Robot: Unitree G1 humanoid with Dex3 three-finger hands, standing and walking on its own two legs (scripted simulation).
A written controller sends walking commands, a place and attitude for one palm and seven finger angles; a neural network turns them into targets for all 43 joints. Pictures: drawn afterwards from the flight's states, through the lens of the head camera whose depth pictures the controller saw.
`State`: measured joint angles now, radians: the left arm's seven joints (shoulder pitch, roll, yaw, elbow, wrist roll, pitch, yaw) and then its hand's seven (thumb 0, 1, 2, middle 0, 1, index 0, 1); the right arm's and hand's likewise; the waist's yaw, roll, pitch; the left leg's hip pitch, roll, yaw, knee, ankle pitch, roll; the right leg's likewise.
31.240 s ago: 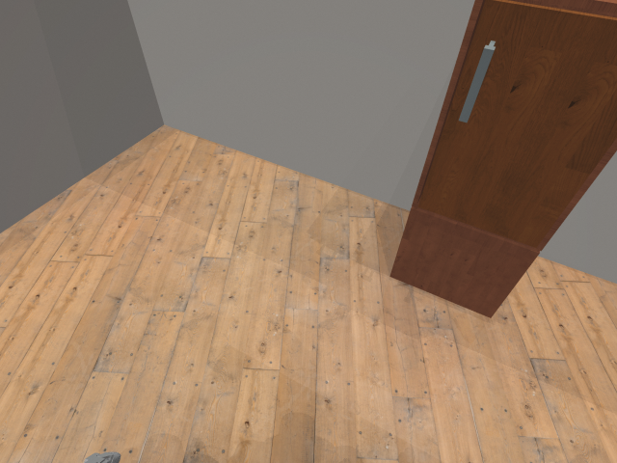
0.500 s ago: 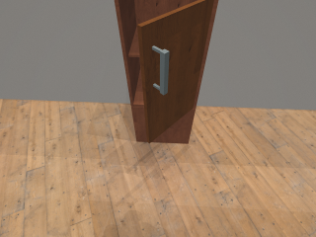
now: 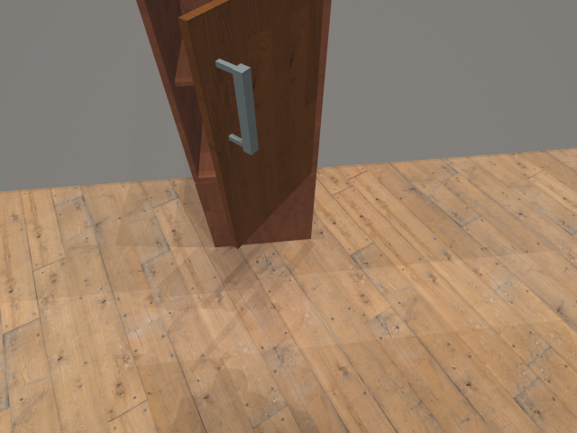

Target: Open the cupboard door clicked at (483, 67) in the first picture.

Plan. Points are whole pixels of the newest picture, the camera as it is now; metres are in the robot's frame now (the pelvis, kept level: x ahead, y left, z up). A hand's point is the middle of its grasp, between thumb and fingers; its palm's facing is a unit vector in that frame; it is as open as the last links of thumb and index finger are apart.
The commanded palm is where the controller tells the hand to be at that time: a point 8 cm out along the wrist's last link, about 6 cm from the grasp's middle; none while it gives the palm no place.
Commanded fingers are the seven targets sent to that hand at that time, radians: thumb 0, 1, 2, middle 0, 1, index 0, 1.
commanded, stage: walk to a spot facing it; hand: left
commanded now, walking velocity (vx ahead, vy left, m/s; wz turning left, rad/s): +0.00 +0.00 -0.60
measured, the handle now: (237, 109) +0.60 +0.14 +0.10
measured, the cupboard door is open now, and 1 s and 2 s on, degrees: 48 48 48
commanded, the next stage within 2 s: none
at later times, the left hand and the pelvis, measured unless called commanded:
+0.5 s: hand out of the picture +0.10 +0.19 -0.17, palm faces -0.19 -0.95 -0.24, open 7.4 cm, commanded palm none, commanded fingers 0.00 0.90 0.90 -0.20 -0.30 -0.20 -0.30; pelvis +0.00 +0.00 +0.00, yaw -16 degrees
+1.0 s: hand (232, 395) +0.20 +0.11 -0.17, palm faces -0.55 -0.80 -0.25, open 7.4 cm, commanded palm none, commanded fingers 0.00 0.90 0.90 -0.20 -0.30 -0.20 -0.30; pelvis +0.00 -0.01 +0.00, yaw -34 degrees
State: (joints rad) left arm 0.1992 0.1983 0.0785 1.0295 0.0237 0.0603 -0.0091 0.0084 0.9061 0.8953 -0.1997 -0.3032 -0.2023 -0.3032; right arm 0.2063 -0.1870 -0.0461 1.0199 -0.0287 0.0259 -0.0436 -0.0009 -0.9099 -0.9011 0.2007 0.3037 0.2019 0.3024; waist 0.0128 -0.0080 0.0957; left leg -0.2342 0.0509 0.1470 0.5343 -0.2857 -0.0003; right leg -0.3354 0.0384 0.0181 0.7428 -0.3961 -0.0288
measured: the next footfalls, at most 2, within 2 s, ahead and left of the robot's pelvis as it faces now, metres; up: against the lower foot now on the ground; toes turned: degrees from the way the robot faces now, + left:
left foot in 0.52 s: +0.08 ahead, +0.13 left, +0.00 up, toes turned -18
right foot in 0.80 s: -0.01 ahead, -0.15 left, +0.00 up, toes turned -30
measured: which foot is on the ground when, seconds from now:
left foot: down 0.00-0.10, up 0.12-0.50, down 0.52-0.78, up 0.80-1.00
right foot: down 0.00-0.50, up 0.52-0.78, down 0.80-1.00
